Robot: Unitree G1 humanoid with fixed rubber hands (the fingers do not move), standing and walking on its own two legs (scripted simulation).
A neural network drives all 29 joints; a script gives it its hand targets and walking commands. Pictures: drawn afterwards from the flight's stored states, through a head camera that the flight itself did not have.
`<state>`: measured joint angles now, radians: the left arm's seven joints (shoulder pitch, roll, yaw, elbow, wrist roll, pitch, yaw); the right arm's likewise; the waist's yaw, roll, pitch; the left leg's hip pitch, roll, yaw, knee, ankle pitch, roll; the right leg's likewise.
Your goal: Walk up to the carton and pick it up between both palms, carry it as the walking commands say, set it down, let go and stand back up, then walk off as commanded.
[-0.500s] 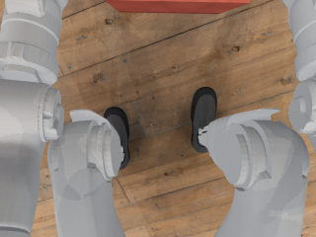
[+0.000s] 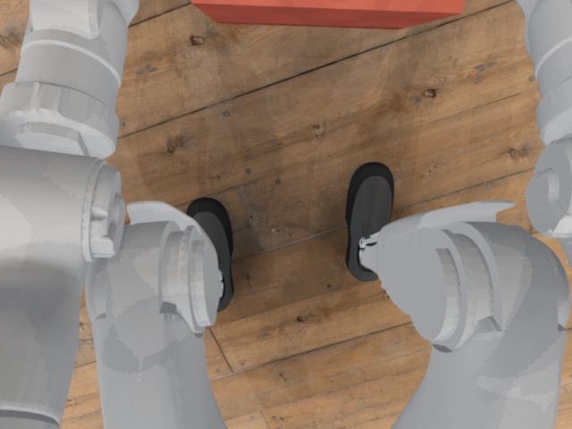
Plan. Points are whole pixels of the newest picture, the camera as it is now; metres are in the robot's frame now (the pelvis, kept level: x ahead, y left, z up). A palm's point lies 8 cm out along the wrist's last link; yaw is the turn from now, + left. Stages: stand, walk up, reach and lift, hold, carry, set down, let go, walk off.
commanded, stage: reach and lift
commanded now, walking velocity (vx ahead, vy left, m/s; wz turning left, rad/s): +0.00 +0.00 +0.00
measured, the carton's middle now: out of the picture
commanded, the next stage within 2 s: none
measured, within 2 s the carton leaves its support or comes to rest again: leaves its support in 1.22 s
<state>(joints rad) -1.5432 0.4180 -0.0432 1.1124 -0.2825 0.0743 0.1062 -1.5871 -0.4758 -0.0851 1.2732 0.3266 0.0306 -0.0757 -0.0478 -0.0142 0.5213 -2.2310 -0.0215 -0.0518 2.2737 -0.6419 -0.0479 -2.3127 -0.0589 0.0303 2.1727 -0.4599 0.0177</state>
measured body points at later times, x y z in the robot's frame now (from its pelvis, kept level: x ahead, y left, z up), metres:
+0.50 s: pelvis +0.00 +0.00 +0.00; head +0.39 -0.01 +0.21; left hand +0.57 +0.12 -0.21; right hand +0.56 -0.22 -0.20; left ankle +0.10 +0.13 -0.32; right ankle +0.14 -0.13 -0.32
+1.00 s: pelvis +0.01 +0.00 -0.01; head +0.39 +0.00 +0.21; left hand +0.57 +0.13 -0.21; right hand +0.56 -0.22 -0.20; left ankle +0.10 +0.13 -0.32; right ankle +0.14 -0.13 -0.32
